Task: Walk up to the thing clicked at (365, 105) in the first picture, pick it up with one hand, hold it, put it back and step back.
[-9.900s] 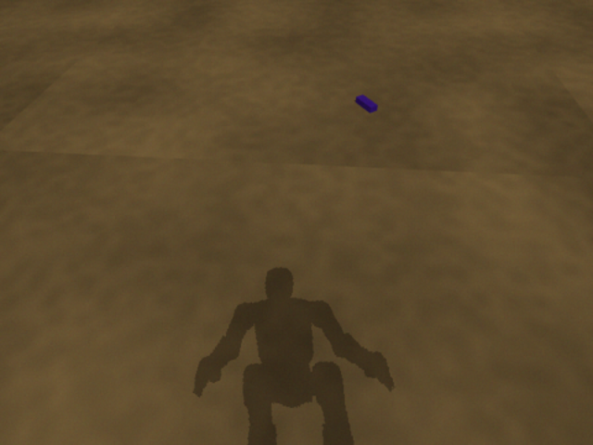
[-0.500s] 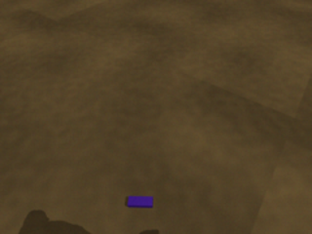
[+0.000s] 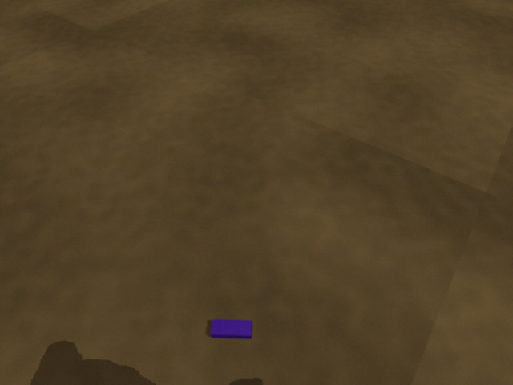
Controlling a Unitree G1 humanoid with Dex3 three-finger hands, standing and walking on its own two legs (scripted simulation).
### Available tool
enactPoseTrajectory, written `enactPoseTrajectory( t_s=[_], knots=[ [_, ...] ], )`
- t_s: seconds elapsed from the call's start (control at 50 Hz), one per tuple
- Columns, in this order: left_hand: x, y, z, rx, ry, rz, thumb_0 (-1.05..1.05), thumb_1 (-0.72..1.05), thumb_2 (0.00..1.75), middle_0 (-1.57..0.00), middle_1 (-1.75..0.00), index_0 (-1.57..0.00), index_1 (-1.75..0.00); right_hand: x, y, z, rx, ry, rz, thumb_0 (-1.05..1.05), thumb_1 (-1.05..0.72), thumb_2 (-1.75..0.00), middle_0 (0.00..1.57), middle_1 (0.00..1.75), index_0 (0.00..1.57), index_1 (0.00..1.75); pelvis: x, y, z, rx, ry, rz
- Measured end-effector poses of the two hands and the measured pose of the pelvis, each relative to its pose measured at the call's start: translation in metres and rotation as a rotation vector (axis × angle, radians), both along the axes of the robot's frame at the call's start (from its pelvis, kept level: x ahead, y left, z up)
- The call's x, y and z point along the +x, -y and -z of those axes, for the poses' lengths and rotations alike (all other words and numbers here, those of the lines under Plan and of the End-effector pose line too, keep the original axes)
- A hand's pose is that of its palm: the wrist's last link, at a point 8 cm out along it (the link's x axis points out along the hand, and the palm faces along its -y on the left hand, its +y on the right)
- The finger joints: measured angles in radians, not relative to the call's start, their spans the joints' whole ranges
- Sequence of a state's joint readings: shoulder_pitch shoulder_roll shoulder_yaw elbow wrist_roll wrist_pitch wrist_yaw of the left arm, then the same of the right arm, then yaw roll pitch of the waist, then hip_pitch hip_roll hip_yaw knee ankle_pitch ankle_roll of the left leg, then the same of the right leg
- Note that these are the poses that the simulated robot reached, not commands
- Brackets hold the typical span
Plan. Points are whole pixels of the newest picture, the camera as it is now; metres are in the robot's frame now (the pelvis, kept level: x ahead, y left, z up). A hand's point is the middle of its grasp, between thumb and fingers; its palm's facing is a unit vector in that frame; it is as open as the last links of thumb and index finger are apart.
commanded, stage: stand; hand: left
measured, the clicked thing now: (231, 329) +0.46 +0.13 -0.76
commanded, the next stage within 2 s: walk up in 0.24 s
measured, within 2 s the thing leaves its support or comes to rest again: neither
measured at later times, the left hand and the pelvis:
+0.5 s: hand out of the picture +0.07 +0.23 -0.17, palm faces -0.06 -0.92 -0.38, open 7.4 cm; pelvis +0.00 -0.07 -0.02, yaw -3 degrees
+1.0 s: hand out of the picture +0.13 +0.16 -0.17, palm faces +0.02 -0.92 -0.40, open 7.4 cm; pelvis +0.05 -0.11 -0.03, yaw +1 degrees
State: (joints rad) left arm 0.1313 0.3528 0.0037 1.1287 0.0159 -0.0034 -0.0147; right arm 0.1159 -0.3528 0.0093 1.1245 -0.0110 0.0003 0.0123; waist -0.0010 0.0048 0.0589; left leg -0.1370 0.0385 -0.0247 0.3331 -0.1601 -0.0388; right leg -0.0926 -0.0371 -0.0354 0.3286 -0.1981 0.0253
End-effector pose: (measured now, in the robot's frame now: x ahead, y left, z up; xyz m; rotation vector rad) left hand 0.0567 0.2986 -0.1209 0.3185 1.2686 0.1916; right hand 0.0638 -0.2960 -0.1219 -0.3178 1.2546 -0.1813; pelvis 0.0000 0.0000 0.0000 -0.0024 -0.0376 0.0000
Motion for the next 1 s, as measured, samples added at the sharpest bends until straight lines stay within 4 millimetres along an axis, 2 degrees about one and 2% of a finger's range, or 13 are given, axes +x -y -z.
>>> enactPoseTrajectory(
  t_s=[0.24,0.3,0.36,0.44,0.54,0.6,0.7,0.78,0.9,1.0],
  knots=[
    [0.006,0.001,-0.002,0.003,0.020,0.004,0.00,0.90,0.90,-0.20,-0.30,-0.20,-0.30,0.006,0.000,0.000,0.002,0.015,-0.008,0.00,-0.91,-0.90,0.21,0.30,0.20,0.30,0.001,0.001,0.000,0.000,0.000,-0.002],
    [0.008,-0.004,0.000,0.003,0.012,0.008,0.00,0.90,0.90,-0.20,-0.30,-0.20,-0.30,0.003,0.007,-0.003,-0.025,0.051,0.004,0.00,-0.90,-0.90,0.21,0.30,0.20,0.30,-0.001,0.006,0.004,0.015,-0.010,0.004],
    [0.011,-0.006,0.002,0.022,0.002,0.003,0.00,0.90,0.90,-0.20,-0.30,-0.20,-0.30,-0.011,0.030,-0.009,-0.081,0.055,0.025,0.00,-0.90,-0.89,0.21,0.30,0.21,0.30,-0.002,0.021,0.007,0.024,-0.014,0.010],
    [0.013,0.005,0.004,0.032,0.000,0.004,0.00,0.91,0.90,-0.20,-0.30,-0.20,-0.30,-0.030,0.078,-0.015,-0.167,0.017,0.041,0.00,-0.90,-0.89,0.21,0.30,0.21,0.30,-0.001,0.046,0.014,0.033,-0.013,0.028],
    [0.012,0.044,0.011,0.056,-0.011,0.027,0.00,0.91,0.90,-0.20,-0.30,-0.20,-0.30,-0.036,0.147,-0.003,-0.216,-0.006,0.060,0.00,-0.90,-0.90,0.21,0.30,0.20,0.30,0.004,0.084,0.032,0.010,0.007,0.050],
    [0.003,0.075,0.013,0.048,-0.020,0.022,0.00,0.91,0.90,-0.20,-0.30,-0.20,-0.30,-0.025,0.164,0.004,-0.206,-0.009,0.072,0.00,-0.90,-0.90,0.21,0.30,0.20,0.30,0.009,0.100,0.032,-0.003,0.015,0.038],
    [0.001,0.113,0.008,0.008,-0.023,-0.004,0.00,0.90,0.90,-0.20,-0.30,-0.20,-0.30,0.002,0.158,0.005,-0.120,0.010,0.042,0.00,-0.91,-0.90,0.20,0.29,0.20,0.30,0.024,0.114,0.020,-0.003,0.000,0.029],
    [0.014,0.123,0.010,0.005,0.016,-0.014,0.00,0.90,0.90,-0.21,-0.31,-0.20,-0.30,0.023,0.143,0.011,-0.062,-0.007,-0.003,0.00,-0.91,-0.90,0.21,0.29,0.20,0.30,0.037,0.121,0.020,-0.013,-0.005,0.011],
    [0.040,0.109,0.016,0.034,0.072,-0.023,0.00,0.90,0.89,-0.21,-0.31,-0.20,-0.30,0.062,0.121,0.019,-0.024,0.015,-0.062,0.00,-0.91,-0.90,0.21,0.30,0.20,0.30,0.049,0.116,0.027,-0.004,-0.007,-0.026],
    [0.060,0.092,0.011,0.062,0.089,-0.021,0.00,0.90,0.90,-0.21,-0.30,-0.20,-0.30,0.092,0.108,0.013,-0.011,0.091,-0.069,0.00,-0.90,-0.90,0.21,0.30,0.20,0.30,0.053,0.105,0.026,-0.002,0.000,-0.021]
  ],
)
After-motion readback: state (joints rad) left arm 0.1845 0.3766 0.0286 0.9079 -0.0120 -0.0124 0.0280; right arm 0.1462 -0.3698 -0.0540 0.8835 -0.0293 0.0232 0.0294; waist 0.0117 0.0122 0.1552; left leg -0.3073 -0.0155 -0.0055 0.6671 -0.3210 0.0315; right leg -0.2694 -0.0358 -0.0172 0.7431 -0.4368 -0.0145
